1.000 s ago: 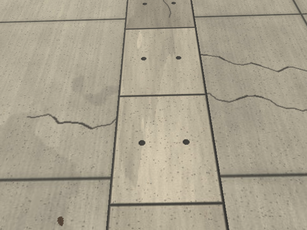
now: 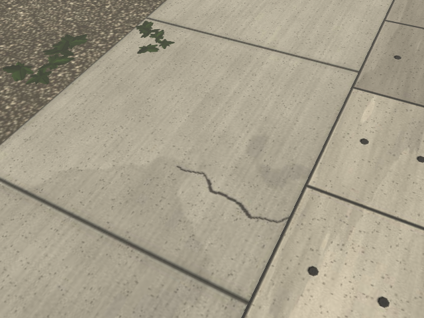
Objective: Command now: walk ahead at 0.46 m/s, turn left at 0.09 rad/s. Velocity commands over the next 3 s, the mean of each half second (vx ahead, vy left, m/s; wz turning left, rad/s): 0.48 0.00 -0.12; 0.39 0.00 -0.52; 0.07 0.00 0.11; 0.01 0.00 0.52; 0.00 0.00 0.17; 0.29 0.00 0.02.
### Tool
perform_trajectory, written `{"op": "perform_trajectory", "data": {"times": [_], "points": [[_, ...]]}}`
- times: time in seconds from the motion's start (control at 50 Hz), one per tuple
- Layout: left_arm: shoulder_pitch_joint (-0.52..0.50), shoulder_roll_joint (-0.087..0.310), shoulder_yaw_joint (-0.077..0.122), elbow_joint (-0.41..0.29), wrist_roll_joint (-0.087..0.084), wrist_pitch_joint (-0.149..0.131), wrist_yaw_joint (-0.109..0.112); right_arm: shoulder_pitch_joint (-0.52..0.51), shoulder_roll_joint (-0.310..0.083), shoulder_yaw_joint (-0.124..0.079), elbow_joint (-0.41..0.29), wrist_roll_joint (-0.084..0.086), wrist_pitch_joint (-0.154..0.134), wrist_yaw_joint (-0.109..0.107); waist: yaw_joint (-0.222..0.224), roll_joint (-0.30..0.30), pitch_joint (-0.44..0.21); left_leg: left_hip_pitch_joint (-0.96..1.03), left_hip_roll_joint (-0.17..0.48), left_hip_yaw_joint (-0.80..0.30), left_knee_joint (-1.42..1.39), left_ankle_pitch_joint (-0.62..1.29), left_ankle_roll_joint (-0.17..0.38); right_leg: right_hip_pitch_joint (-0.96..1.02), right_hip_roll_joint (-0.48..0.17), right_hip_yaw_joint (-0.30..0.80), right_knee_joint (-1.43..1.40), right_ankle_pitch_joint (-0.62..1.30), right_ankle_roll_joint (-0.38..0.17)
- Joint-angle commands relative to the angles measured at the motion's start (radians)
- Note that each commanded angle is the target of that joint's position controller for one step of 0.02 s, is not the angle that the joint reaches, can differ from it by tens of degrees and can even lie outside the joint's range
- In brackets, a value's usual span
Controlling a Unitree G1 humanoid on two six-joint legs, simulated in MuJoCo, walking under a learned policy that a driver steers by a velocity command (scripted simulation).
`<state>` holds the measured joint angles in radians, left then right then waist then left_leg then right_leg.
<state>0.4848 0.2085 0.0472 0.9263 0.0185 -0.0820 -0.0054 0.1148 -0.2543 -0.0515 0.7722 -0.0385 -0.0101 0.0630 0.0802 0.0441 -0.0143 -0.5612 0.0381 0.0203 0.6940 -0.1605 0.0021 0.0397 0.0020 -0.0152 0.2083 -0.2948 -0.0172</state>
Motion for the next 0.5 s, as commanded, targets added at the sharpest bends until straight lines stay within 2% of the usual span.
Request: {"op": "perform_trajectory", "data": {"times": [0.02,0.04,0.06,0.08,0.1,0.12,0.14,0.16,0.18,0.22,0.26,0.32,0.4,0.46,0.5], "points": [[0.057,0.182,0.038,-0.012,0.001,-0.003,0.005,-0.183,-0.037,0.004,-0.120,0.006,-0.028,-0.005,0.012,-0.211,0.112,0.032,-0.050,0.092,-0.119,-0.059,0.038,-0.039,-0.225,0.125,0.003,0.467,-0.145],[0.045,0.189,0.039,-0.009,0.000,-0.001,0.006,-0.140,-0.047,0.000,-0.109,0.006,-0.032,-0.013,-0.017,-0.211,0.093,0.112,-0.071,0.098,-0.147,-0.069,0.058,-0.044,-0.235,0.121,0.049,0.579,-0.138],[0.029,0.195,0.038,-0.006,-0.005,0.001,0.007,-0.051,-0.059,-0.008,-0.080,0.006,-0.037,-0.023,-0.067,-0.195,0.052,0.234,-0.098,0.100,-0.199,-0.054,0.080,-0.047,-0.226,0.098,0.146,0.738,-0.124],[0.013,0.189,0.035,-0.004,-0.013,0.003,0.007,0.102,-0.084,-0.020,-0.027,-0.003,-0.048,-0.036,-0.140,-0.147,-0.037,0.444,-0.103,0.087,-0.253,-0.006,0.107,-0.098,-0.184,0.041,0.325,0.793,-0.101],[-0.015,0.161,0.024,-0.033,-0.018,0.002,0.007,0.278,-0.145,-0.038,0.010,-0.023,-0.059,-0.051,-0.219,-0.075,-0.161,0.708,0.063,-0.088,-0.271,-0.116,0.149,-0.281,-0.146,0.008,0.565,0.550,-0.079],[0.041,0.030,-0.008,-0.083,-0.038,0.000,-0.002,0.376,-0.265,-0.062,0.027,-0.032,-0.060,-0.061,-0.203,0.205,-0.291,0.977,0.382,-0.565,-0.353,-0.231,0.255,-0.630,0.007,-0.062,0.913,-0.113,-0.033],[-0.010,0.151,0.026,-0.066,-0.012,0.005,0.008,0.359,-0.232,-0.060,0.038,0.006,-0.050,-0.060,-0.209,0.104,-0.252,0.863,0.383,-0.686,-0.427,-0.224,0.275,-0.699,0.004,0.052,1.029,-0.196,-0.054],[-0.075,0.148,0.029,-0.087,-0.009,0.004,0.002,0.253,-0.177,-0.042,0.031,0.011,-0.049,-0.057,-0.157,0.063,-0.097,0.738,0.327,-0.518,-0.427,-0.184,0.253,-0.730,-0.053,0.067,1.039,-0.112,-0.068],[-0.107,0.124,0.021,-0.089,-0.009,-0.003,-0.007,0.189,-0.116,-0.025,0.025,0.011,-0.055,-0.051,-0.132,0.030,-0.026,0.612,0.273,-0.408,-0.462,-0.086,0.233,-0.702,-0.082,0.061,0.988,-0.044,-0.068],[-0.083,0.102,0.020,-0.067,0.009,0.019,-0.018,0.143,-0.064,-0.008,0.035,0.016,-0.067,-0.055,-0.075,0.051,0.033,0.479,0.190,-0.253,-0.517,0.011,0.185,-0.623,-0.110,0.048,0.912,-0.001,-0.053],[-0.069,0.084,0.019,-0.054,0.012,0.040,-0.031,0.169,-0.066,-0.007,0.054,0.017,-0.085,-0.058,-0.059,0.043,0.039,0.448,0.180,-0.182,-0.548,0.109,0.185,-0.605,-0.096,0.043,0.902,0.021,-0.042],[-0.169,0.079,0.021,-0.084,0.011,0.050,-0.041,0.215,-0.080,-0.010,0.085,0.019,-0.100,-0.062,-0.064,0.027,0.085,0.455,0.183,-0.092,-0.591,0.171,0.182,-0.706,-0.095,0.061,0.858,0.114,-0.029],[-0.316,0.064,0.010,-0.134,0.010,0.047,-0.048,0.237,-0.065,0.000,0.106,0.020,-0.106,-0.062,-0.080,0.017,0.113,0.463,0.155,0.035,-0.592,0.292,0.159,-0.728,-0.077,0.028,0.670,0.274,-0.023],[-0.430,0.052,-0.005,-0.178,0.012,0.044,-0.058,0.276,-0.080,0.000,0.129,0.023,-0.109,-0.071,-0.108,0.011,0.129,0.496,0.166,0.094,-0.592,0.378,0.144,-0.677,-0.065,-0.042,0.513,0.341,-0.041],[-0.471,0.057,-0.008,-0.201,0.013,0.043,-0.060,0.306,-0.095,-0.001,0.148,0.022,-0.105,-0.079,-0.117,0.005,0.132,0.576,0.185,0.118,-0.555,0.474,0.133,-0.667,-0.050,-0.074,0.444,0.315,-0.065]]}}
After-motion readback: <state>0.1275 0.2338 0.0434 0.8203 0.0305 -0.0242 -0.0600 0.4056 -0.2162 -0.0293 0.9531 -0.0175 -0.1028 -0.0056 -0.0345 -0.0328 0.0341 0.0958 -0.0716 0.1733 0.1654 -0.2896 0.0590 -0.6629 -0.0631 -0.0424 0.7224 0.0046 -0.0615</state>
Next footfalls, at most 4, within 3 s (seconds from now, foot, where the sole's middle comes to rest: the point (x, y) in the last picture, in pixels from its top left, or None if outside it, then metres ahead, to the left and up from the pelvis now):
0.10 left None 0.18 0.12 -0.78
0.62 right None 0.47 -0.07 -0.78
1.12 left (251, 249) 0.73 0.00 -0.78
1.60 right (296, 289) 0.60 -0.15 -0.78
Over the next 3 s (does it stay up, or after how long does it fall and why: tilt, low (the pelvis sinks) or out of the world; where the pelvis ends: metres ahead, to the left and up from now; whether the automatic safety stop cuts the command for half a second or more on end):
stays up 0.68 0.02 0.00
